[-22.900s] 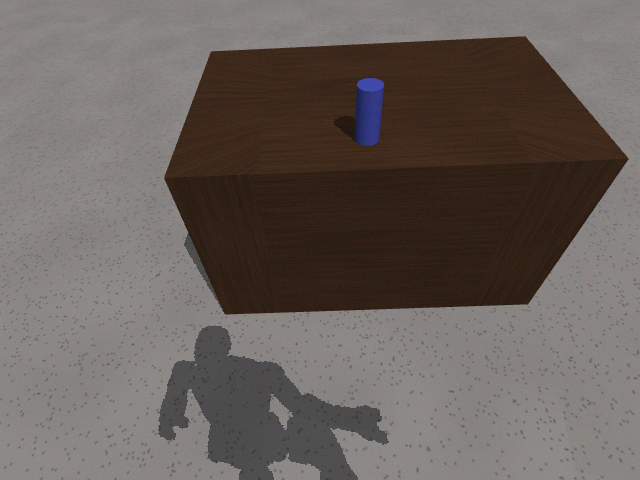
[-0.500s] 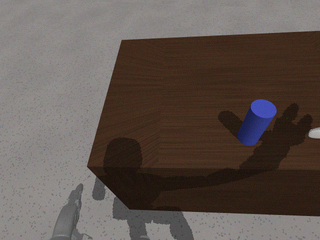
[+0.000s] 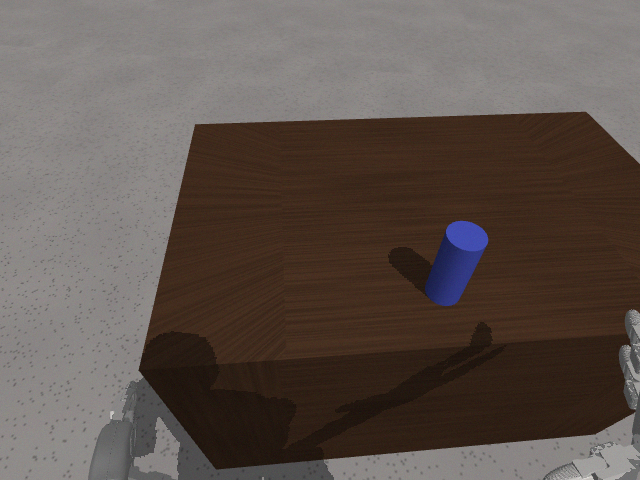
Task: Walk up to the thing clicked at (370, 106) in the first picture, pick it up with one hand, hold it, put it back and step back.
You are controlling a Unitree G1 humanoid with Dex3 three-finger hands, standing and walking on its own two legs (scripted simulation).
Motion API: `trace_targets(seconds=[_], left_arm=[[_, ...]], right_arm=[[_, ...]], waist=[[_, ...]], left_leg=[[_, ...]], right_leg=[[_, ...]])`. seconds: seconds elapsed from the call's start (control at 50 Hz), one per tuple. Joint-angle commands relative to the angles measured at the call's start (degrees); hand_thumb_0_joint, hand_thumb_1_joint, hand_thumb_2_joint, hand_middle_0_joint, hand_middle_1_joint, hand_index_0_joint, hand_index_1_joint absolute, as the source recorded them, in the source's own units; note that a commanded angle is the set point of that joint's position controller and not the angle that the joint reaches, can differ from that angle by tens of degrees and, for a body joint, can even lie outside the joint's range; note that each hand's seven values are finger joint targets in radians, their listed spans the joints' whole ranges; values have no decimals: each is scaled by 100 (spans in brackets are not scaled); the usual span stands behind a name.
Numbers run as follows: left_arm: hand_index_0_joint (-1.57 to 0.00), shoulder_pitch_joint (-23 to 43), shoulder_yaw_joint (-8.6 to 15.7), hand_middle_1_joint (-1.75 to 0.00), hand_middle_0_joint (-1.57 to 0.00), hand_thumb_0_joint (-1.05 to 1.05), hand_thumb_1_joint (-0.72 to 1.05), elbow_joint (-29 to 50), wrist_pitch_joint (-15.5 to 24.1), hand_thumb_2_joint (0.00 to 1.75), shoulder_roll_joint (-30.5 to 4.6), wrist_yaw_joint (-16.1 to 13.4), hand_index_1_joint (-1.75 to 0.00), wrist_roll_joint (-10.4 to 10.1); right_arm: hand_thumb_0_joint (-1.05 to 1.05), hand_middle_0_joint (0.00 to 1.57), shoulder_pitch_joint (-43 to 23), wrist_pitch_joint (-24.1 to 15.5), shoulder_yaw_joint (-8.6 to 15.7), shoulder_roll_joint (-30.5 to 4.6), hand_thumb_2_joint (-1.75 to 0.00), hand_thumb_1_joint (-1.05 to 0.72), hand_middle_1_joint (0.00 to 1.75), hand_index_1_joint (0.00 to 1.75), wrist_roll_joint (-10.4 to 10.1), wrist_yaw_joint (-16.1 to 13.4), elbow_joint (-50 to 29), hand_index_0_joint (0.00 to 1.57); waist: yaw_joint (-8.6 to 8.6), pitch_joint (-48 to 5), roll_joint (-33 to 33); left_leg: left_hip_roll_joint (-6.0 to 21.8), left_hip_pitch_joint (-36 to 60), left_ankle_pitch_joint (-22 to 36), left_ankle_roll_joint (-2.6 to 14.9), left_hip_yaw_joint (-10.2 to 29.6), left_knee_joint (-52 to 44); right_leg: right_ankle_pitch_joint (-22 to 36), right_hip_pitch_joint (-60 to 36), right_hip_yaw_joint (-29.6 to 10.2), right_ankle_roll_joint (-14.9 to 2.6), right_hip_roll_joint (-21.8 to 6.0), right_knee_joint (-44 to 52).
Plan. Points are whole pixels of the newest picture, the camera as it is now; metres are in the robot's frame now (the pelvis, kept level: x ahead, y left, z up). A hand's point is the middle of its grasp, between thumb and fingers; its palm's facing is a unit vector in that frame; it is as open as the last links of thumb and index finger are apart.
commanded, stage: sink last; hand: right
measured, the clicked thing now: (453, 265) +0.44 -0.20 -0.03
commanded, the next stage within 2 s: home in 0.34 s
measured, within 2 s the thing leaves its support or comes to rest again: neither
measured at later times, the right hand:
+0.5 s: hand (595, 446) +0.15 -0.24 +0.05, palm faces +0.32 +0.88 -0.36, open 17.3 cm
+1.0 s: hand (479, 479) +0.15 -0.18 -0.09, palm faces +0.06 +0.98 -0.19, open 17.5 cm
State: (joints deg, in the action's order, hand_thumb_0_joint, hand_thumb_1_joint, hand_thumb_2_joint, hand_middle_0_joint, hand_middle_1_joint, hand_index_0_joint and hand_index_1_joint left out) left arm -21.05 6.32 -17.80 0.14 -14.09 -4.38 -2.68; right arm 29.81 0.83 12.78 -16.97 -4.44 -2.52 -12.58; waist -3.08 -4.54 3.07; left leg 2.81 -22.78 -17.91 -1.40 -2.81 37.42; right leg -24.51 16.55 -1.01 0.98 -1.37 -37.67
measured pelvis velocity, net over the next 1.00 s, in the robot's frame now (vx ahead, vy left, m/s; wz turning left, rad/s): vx -0.02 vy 0.00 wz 0.01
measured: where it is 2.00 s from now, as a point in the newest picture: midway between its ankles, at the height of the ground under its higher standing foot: outside the picture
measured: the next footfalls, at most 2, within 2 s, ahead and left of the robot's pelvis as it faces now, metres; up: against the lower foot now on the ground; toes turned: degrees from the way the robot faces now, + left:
none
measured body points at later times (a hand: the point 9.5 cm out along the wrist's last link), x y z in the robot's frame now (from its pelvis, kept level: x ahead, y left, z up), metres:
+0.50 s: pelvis -0.03 +0.01 +0.00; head -0.02 +0.02 +0.45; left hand +0.13 +0.26 -0.07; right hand +0.13 -0.29 +0.08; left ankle +0.01 +0.14 -0.72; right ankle -0.05 -0.13 -0.72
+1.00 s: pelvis -0.02 +0.00 +0.00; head +0.01 -0.02 +0.44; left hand +0.14 +0.23 -0.07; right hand +0.14 -0.23 -0.08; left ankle +0.01 +0.13 -0.72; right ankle -0.05 -0.13 -0.72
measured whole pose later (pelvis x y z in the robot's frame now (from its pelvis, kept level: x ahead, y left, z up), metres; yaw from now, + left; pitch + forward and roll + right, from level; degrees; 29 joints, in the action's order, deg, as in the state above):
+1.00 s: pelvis -0.02 +0.00 +0.00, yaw +0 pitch +4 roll +1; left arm -16.4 0.0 -26.3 5.7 -10.3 -4.7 -0.9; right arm 18.3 -2.5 0.1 -11.3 -0.6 -3.3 19.6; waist 0.2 -0.2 -1.7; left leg 2.7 -26.5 -16.0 -1.4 -2.3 38.6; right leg -23.9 21.0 -0.7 1.0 -1.4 -40.9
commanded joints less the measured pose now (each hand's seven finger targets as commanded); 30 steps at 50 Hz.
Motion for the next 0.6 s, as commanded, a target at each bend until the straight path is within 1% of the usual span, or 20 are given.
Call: trace_targets(seconds=[0.0,0.02,0.06,0.14,0.16,0.2,0.22,0.26,0.28,0.3,0.32,0.36,0.4,0.42,0.44,0.46,0.5,0.52,0.56,0.58], left_arm=[[-6,-365,-59,-6,-5,0,-50,668,302,3,-161,87,-5,-14],[-6,-449,85,-6,-5,0,-50,576,313,3,-260,70,-5,7],[-7,-271,225,-6,-6,0,-50,410,367,3,-409,13,-5,27],[-7,505,871,-6,-6,0,-50,913,601,3,-1119,-172,-4,89],[-6,497,856,-5,-6,0,-50,1014,640,3,-1092,-193,-4,96],[-6,386,595,-5,-6,0,-51,916,693,3,-763,-164,-4,101],[-6,350,580,-5,-5,0,-51,962,693,3,-729,-161,-4,105],[-6,393,339,-5,-5,0,-52,945,686,5,-485,-135,-5,118],[-5,436,-25,-5,-5,0,-53,884,686,6,-173,-75,-5,117],[-5,397,34,-5,-5,0,-53,659,663,6,-117,-68,-5,113],[-5,462,-68,-5,-5,0,-52,698,682,7,-77,-50,-6,108],[-5,514,-129,-5,-5,0,-52,559,748,8,-38,-19,-6,112],[-5,414,-55,-6,-5,0,-50,381,828,8,-130,-25,-6,116],[-5,360,256,-6,-5,0,-50,454,887,8,-467,-63,-6,115],[-13,328,428,-14,-12,0,-42,483,912,16,-680,-90,-14,131],[-12,280,460,-17,-12,0,-34,543,923,24,-753,-95,-16,144],[-13,239,226,-19,-13,0,-18,552,910,40,-540,-76,-19,138],[-13,317,-30,-19,-13,0,-10,524,905,48,-276,-58,-19,138],[-14,672,-414,-20,-14,0,6,342,906,57,75,-13,-20,134],[-15,779,-470,-21,-14,0,14,269,918,59,92,-7,-21,133]], right_arm=[[0,5,-311,-372,208,-600,-5,54,6,6,-5,121,-1343,5],[0,5,-472,-387,361,-763,-5,54,6,6,3,103,-1422,5],[0,5,-664,-414,540,-989,-5,53,6,6,10,62,-1520,5],[0,5,-682,-434,897,-1157,-5,52,6,6,10,-68,-1440,5],[0,5,-564,-446,958,-1128,-5,53,6,6,8,-102,-1242,5],[0,5,-171,-501,996,-1052,-5,53,6,6,22,-132,-705,5],[0,5,-212,-578,994,-1085,-5,54,6,6,31,-142,-765,5],[0,5,-125,-700,827,-904,-6,54,6,6,47,-115,-556,5],[0,5,146,-737,808,-831,-6,54,6,6,75,-92,-149,5],[0,5,-84,-799,691,-771,-6,53,6,6,87,-70,-404,5],[0,5,-341,-871,750,-820,-6,52,6,6,76,-63,-524,5],[0,5,-602,-979,601,-810,-6,52,6,6,80,-38,-873,5],[0,5,-483,-1053,675,-877,-6,49,6,6,87,-51,-835,5],[0,5,-472,-1072,747,-937,-7,46,6,6,78,-58,-800,6],[0,6,-444,-1092,901,-1081,-7,53,6,6,94,-93,-698,6],[0,5,-334,-1109,899,-1064,-6,54,6,6,112,-99,-602,5],[0,6,-216,-1121,770,-869,-7,53,6,6,116,-71,-161,6],[0,5,-136,-1102,628,-718,-6,54,6,6,143,-55,16,5],[0,5,-236,-1110,265,-418,-5,56,5,5,162,-8,347,5],[0,5,-333,-1110,29,-287,-5,57,5,5,171,15,442,5]], waist=[[282,302,-299],[356,246,-146],[329,375,159],[272,-111,-181],[213,-195,-288],[41,-117,-555],[-18,-173,-531],[-81,17,-652],[-135,219,-735],[-117,144,-471],[-84,159,-434],[-26,211,-110],[21,112,15],[126,86,-60],[140,0,-77],[144,-41,-107],[119,133,-390],[100,204,-464],[50,378,-513],[89,463,-478]], left_leg=[[-159,319,700,62,-233,-525],[-138,296,676,66,-195,-536],[-107,158,463,81,-162,-557],[-47,396,210,51,-86,-636],[-39,523,253,42,-85,-669],[-38,720,446,37,-134,-616],[-19,799,480,39,-110,-613],[30,788,265,26,-36,-685],[21,753,151,25,-30,-695],[57,741,26,36,37,-753],[45,655,-115,32,46,-783],[25,591,-282,53,36,-795],[-27,584,-92,65,-33,-710],[-56,586,5,62,-80,-681],[-93,618,168,75,-151,-625],[-113,668,424,83,-187,-576],[-130,692,424,72,-237,-602],[-117,646,385,63,-230,-643],[-111,599,278,72,-239,-650],[-126,514,193,82,-249,-631]], right_leg=[[1099,608,375,-167,187,678],[1025,568,380,-173,212,695],[760,622,353,-165,249,722],[545,525,300,-191,260,598],[636,517,290,-193,264,564],[891,659,262,-196,258,463],[944,683,275,-184,266,445],[852,810,323,-174,269,437],[801,907,326,-166,244,488],[718,881,368,-141,272,502],[604,886,371,-139,261,536],[382,900,377,-129,262,669],[445,822,353,-134,246,696],[481,765,328,-137,230,740],[597,680,297,-130,209,754],[837,598,280,-110,199,740],[874,684,261,-120,186,707],[851,739,283,-135,203,687],[782,829,287,-137,188,709],[702,880,275,-127,170,748]])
